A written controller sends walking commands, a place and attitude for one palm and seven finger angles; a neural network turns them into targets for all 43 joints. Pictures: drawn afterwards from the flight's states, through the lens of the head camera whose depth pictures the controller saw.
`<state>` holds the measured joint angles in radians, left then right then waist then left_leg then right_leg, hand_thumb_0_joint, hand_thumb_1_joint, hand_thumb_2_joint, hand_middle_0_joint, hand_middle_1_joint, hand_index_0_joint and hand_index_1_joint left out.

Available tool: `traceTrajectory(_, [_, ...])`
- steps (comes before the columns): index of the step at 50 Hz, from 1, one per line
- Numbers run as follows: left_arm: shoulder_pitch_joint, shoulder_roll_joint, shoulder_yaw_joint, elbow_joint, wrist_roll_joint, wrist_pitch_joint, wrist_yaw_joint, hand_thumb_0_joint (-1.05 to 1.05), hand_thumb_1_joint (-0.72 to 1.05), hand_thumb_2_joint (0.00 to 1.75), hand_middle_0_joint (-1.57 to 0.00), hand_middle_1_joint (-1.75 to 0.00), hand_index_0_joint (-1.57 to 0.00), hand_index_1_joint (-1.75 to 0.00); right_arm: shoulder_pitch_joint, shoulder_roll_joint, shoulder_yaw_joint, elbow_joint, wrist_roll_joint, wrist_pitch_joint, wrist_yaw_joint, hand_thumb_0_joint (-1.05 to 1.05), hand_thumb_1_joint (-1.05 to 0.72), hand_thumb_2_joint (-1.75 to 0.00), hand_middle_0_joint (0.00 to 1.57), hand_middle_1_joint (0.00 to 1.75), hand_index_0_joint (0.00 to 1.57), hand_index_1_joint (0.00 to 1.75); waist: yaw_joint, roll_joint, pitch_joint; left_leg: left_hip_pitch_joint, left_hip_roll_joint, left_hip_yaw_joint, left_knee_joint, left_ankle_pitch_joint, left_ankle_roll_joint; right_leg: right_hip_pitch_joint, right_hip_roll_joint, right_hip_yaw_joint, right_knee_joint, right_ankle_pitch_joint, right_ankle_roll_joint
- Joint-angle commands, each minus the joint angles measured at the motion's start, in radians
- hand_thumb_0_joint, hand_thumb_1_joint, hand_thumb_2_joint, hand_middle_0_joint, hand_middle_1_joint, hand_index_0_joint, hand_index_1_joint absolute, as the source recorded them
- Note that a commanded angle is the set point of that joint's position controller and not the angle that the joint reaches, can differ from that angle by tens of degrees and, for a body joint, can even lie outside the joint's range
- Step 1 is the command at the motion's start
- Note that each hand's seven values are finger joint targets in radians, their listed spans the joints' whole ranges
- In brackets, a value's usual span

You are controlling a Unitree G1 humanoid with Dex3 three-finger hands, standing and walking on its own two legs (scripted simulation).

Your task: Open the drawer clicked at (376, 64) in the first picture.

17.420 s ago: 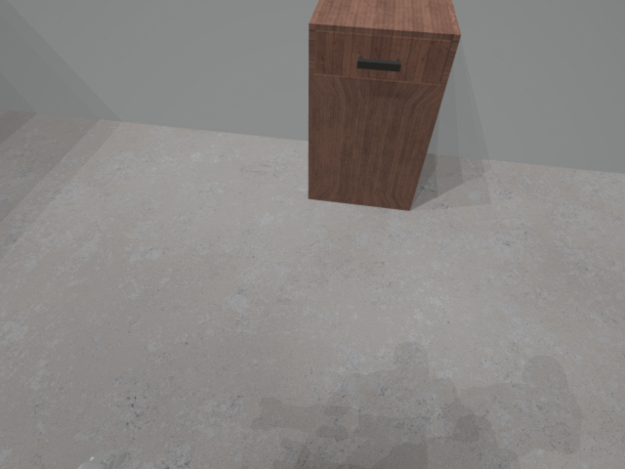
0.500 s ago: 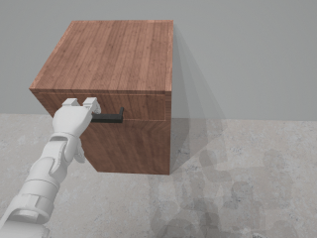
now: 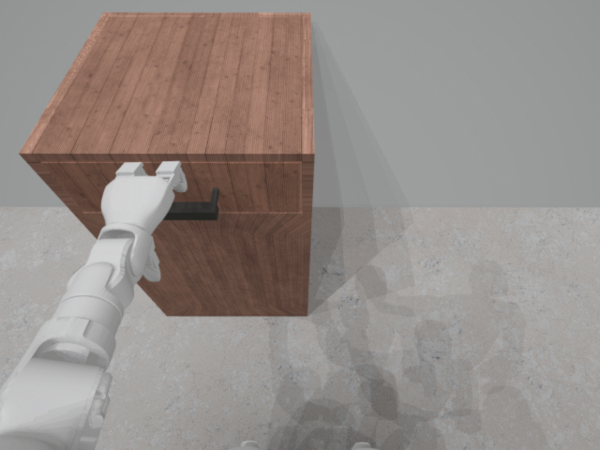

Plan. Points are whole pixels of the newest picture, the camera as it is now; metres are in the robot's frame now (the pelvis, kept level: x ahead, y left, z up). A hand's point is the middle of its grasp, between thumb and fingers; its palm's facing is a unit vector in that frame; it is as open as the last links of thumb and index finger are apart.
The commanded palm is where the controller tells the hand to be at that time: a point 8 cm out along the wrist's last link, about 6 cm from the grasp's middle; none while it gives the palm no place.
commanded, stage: move the hooked fingers above the handle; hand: left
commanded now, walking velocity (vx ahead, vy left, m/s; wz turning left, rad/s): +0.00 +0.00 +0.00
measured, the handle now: (179, 201) +0.52 +0.23 -0.06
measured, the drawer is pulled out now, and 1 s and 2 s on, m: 0.00 0.00 0.00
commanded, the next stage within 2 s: lower the fingers behind the handle in 0.92 s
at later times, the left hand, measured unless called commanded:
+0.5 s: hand (160, 211) +0.46 +0.23 -0.01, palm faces -0.06 -0.03 -1.00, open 13.8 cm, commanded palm +0.44 +0.23 +0.06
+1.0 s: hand (155, 217) +0.45 +0.23 +0.00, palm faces -0.05 -0.04 -1.00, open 13.9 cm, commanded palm +0.43 +0.23 +0.06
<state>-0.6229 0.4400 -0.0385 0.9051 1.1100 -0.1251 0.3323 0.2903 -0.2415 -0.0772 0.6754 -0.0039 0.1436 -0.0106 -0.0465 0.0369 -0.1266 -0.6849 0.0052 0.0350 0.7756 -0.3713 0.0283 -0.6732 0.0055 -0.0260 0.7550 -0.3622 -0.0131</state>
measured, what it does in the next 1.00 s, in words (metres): stands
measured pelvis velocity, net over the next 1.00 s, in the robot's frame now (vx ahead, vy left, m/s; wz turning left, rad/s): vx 0.00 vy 0.00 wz -0.01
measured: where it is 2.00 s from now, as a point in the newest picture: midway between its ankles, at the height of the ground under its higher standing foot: outside the picture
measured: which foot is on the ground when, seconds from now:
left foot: down 0.00-1.00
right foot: down 0.00-1.00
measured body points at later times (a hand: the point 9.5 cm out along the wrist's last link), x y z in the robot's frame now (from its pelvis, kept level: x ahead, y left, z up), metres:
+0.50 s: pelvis -0.01 +0.01 -0.01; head +0.10 +0.00 +0.43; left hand +0.46 +0.23 +0.05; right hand -0.01 -0.27 -0.14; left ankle -0.01 +0.10 -0.71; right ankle -0.01 -0.12 -0.71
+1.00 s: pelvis +0.00 +0.00 -0.01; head +0.10 +0.00 +0.43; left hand +0.45 +0.23 +0.05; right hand +0.05 -0.27 -0.14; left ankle -0.01 +0.10 -0.71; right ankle -0.01 -0.12 -0.71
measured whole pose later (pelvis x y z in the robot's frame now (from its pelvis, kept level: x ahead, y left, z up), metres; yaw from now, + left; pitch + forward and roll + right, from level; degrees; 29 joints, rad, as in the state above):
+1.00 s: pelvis +0.00 +0.00 -0.01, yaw -1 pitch +19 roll -2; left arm -0.67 0.46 -0.01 0.97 1.11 -0.12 0.36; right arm 0.31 -0.25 -0.07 0.68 -0.02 0.16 -0.01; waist -0.07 0.04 -0.15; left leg -0.76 0.02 0.03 0.84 -0.40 0.03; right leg -0.74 0.02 -0.03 0.79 -0.38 -0.01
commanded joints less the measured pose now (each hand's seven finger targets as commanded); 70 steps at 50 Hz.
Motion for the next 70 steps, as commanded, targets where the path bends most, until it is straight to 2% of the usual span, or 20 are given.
traceTrajectory(1, [-0.463,0.266,0.095,-0.123,-0.005,0.018,0.058,0.0,-0.5,0.3,-0.3,-1.2,-0.3,-1.2,0.108,-0.158,-0.049,-0.059,-0.01,-0.025,-0.014,0.0,-0.9,-0.9,0.2,0.3,0.2,0.3,-0.036,0.002,-0.38,0.246,-0.026,-0.026,-0.041,0.359,0.016,0.099,0.048,0.001,-0.057,0.296,-0.032])
traceTrajectory(6, [-0.465,0.283,0.107,-0.086,0.001,0.019,0.057,0.0,-0.5,0.3,-0.3,-1.2,-0.3,-1.2,0.132,-0.162,-0.049,-0.055,-0.017,-0.022,-0.013,0.0,-0.9,-0.9,0.2,0.3,0.2,0.3,-0.029,0.03,-0.435,0.236,-0.024,-0.024,-0.014,0.406,0.014,0.1,0.051,0.003,-0.032,0.336,-0.033])
traceTrajectory(11, [-0.531,0.271,0.073,-0.026,0.001,0.016,0.051,0.0,-0.5,0.3,-0.3,-1.2,-0.3,-1.2,0.157,-0.171,-0.045,-0.044,-0.016,-0.021,-0.018,0.0,-0.9,-0.9,0.2,0.3,0.2,0.3,-0.071,0.0,-0.383,0.166,-0.024,-0.028,-0.003,0.316,0.02,0.049,0.05,0.004,-0.034,0.275,-0.027])
traceTrajectory(12, [-0.542,0.306,0.097,-0.035,0.005,0.011,0.054,0.0,-0.5,0.3,-0.3,-1.2,-0.3,-1.2,0.162,-0.176,-0.046,-0.041,-0.017,-0.023,-0.019,0.0,-0.9,-0.9,0.2,0.3,0.2,0.3,-0.062,0.015,-0.392,0.164,-0.022,-0.03,-0.002,0.305,0.019,0.042,0.05,0.005,-0.03,0.256,-0.029])
traceTrajectory(17, [-0.55,0.316,0.115,-0.072,-0.003,-0.007,0.065,0.0,-0.5,0.3,-0.3,-1.2,-0.3,-1.2,0.182,-0.176,-0.05,-0.034,-0.026,-0.023,-0.017,0.0,-0.9,-0.9,0.2,0.3,0.2,0.3,-0.055,0.074,-0.486,0.231,-0.015,-0.04,0.022,0.383,0.012,0.027,0.055,-0.002,-0.006,0.284,-0.031])
traceTrajectory(21, [-0.498,0.306,0.118,-0.047,-0.007,0.013,0.073,0.0,-0.5,0.3,-0.3,-1.2,-0.3,-1.2,0.182,-0.179,-0.048,-0.03,-0.025,-0.014,-0.011,0.0,-0.9,-0.9,0.2,0.3,0.2,0.3,-0.042,0.055,-0.467,0.221,-0.013,-0.039,0.016,0.403,0.01,0.038,0.058,-0.007,-0.009,0.296,-0.031])
traceTrajectory(23, [-0.517,0.282,0.087,-0.044,-0.002,0.028,0.074,0.0,-0.5,0.3,-0.3,-1.2,-0.3,-1.2,0.179,-0.177,-0.047,-0.03,-0.021,-0.01,-0.012,0.0,-0.9,-0.9,0.2,0.3,0.2,0.3,-0.057,0.052,-0.435,0.21,-0.012,-0.037,0.008,0.377,0.011,0.031,0.057,-0.007,-0.021,0.282,-0.03])
traceTrajectory(25, [-0.537,0.279,0.091,-0.084,-0.008,0.024,0.072,0.0,-0.5,0.3,-0.3,-1.2,-0.3,-1.2,0.185,-0.179,-0.051,-0.031,-0.022,-0.011,-0.012,0.0,-0.9,-0.9,0.2,0.3,0.2,0.3,-0.055,0.056,-0.477,0.254,-0.006,-0.045,0.005,0.412,0.011,0.04,0.058,-0.01,-0.02,0.294,-0.03])
traceTrajectory(31, [-0.491,0.31,0.107,-0.051,-0.011,0.021,0.056,0.0,-0.5,0.3,-0.3,-1.2,-0.3,-1.2,0.165,-0.18,-0.042,-0.034,-0.015,-0.006,-0.02,0.0,-0.9,-0.9,0.2,0.3,0.2,0.3,-0.052,0.025,-0.393,0.206,-0.011,-0.033,-0.013,0.351,0.016,0.054,0.055,-0.003,-0.042,0.273,-0.028])
traceTrajectory(37, [-0.478,0.277,0.095,-0.105,-0.015,-0.007,0.056,0.0,-0.5,0.3,-0.3,-1.2,-0.3,-1.2,0.162,-0.17,-0.048,-0.044,-0.02,-0.011,-0.018,0.0,-0.9,-0.9,0.2,0.3,0.2,0.3,-0.044,0.064,-0.449,0.271,-0.008,-0.036,0.001,0.433,0.011,0.055,0.056,-0.005,-0.03,0.316,-0.031])
traceTrajectory(40, [-0.474,0.239,0.071,-0.095,-0.017,-0.004,0.058,0.0,-0.5,0.3,-0.3,-1.2,-0.3,-1.2,0.16,-0.167,-0.05,-0.042,-0.018,-0.007,-0.015,0.0,-0.9,-0.9,0.2,0.3,0.2,0.3,-0.056,0.034,-0.413,0.256,-0.007,-0.04,0.003,0.437,0.011,0.042,0.056,-0.008,-0.03,0.32,-0.028])
traceTrajectory(41, [-0.45,0.264,0.095,-0.099,-0.016,-0.002,0.06,0.0,-0.5,0.3,-0.3,-1.2,-0.3,-1.2,0.157,-0.169,-0.05,-0.043,-0.02,-0.006,-0.012,0.0,-0.9,-0.9,0.2,0.3,0.2,0.3,-0.04,0.046,-0.423,0.256,-0.009,-0.034,0.002,0.437,0.012,0.055,0.056,-0.005,-0.031,0.323,-0.03])
traceTrajectory(43, [-0.462,0.247,0.079,-0.101,-0.015,0.006,0.064,0.0,-0.5,0.3,-0.3,-1.2,-0.3,-1.2,0.152,-0.168,-0.049,-0.045,-0.02,-0.004,-0.012,0.0,-0.9,-0.9,0.2,0.3,0.2,0.3,-0.053,0.021,-0.41,0.246,-0.01,-0.033,0.001,0.427,0.014,0.061,0.056,-0.006,-0.036,0.329,-0.028])
traceTrajectory(45, [-0.467,0.286,0.105,-0.131,-0.011,0.0,0.066,0.0,-0.5,0.3,-0.3,-1.2,-0.3,-1.2,0.145,-0.168,-0.047,-0.05,-0.02,0.0,-0.014,0.0,-0.9,-0.9,0.2,0.3,0.2,0.3,-0.04,0.049,-0.452,0.259,-0.014,-0.034,0.004,0.455,0.012,0.084,0.054,0.001,-0.026,0.355,-0.03])
traceTrajectory(49, [-0.469,0.243,0.08,-0.161,-0.013,-0.002,0.074,0.0,-0.5,0.3,-0.3,-1.2,-0.3,-1.2,0.132,-0.162,-0.049,-0.053,-0.022,0.002,-0.012,0.0,-0.9,-0.9,0.2,0.3,0.2,0.3,-0.043,0.072,-0.446,0.293,-0.009,-0.039,0.004,0.487,0.007,0.065,0.054,-0.009,-0.025,0.348,-0.032])
traceTrajectory(56, [-0.429,0.248,0.071,-0.067,-0.013,0.023,0.064,0.0,-0.5,0.3,-0.3,-1.2,-0.3,-1.2,0.124,-0.166,-0.04,-0.05,-0.013,0.004,-0.016,0.0,-0.9,-0.9,0.2,0.3,0.2,0.3,-0.05,0.005,-0.359,0.188,-0.023,-0.021,-0.011,0.351,0.017,0.087,0.05,0.003,-0.047,0.314,-0.028])
traceTrajectory(61, [-0.47,0.262,0.079,-0.076,-0.005,-0.018,0.062,0.0,-0.5,0.3,-0.3,-1.2,-0.3,-1.2,0.133,-0.163,-0.043,-0.043,-0.019,-0.006,-0.024,0.0,-0.9,-0.9,0.2,0.3,0.2,0.3,-0.064,0.017,-0.392,0.186,-0.021,-0.028,0.02,0.338,0.019,0.042,0.049,0.008,-0.024,0.293,-0.028])
traceTrajectory(63, [-0.457,0.301,0.114,-0.075,-0.002,-0.031,0.072,0.0,-0.5,0.3,-0.3,-1.2,-0.3,-1.2,0.137,-0.167,-0.042,-0.04,-0.022,-0.009,-0.025,0.0,-0.9,-0.9,0.2,0.3,0.2,0.3,-0.048,0.027,-0.412,0.16,-0.023,-0.028,0.032,0.335,0.018,0.042,0.049,0.009,-0.006,0.293,-0.029])
traceTrajectory(68, [-0.481,0.257,0.088,-0.056,0.009,-0.026,0.107,0.0,-0.5,0.3,-0.3,-1.2,-0.3,-1.2,0.147,-0.166,-0.048,-0.028,-0.031,-0.015,-0.016,0.0,-0.9,-0.9,0.2,0.3,0.2,0.3,-0.067,0.039,-0.444,0.147,-0.018,-0.035,0.076,0.358,0.014,-0.021,0.053,0.0,0.032,0.294,-0.028])
traceTrajectory(70, [-0.499,0.275,0.103,-0.064,0.013,-0.021,0.118,0.0,-0.5,0.3,-0.3,-1.2,-0.3,-1.2,0.154,-0.17,-0.05,-0.022,-0.034,-0.017,-0.014,0.0,-0.9,-0.9,0.2,0.3,0.2,0.3,-0.066,0.061,-0.488,0.165,-0.015,-0.04,0.089,0.385,0.011,-0.033,0.053,-0.001,0.049,0.305,-0.028])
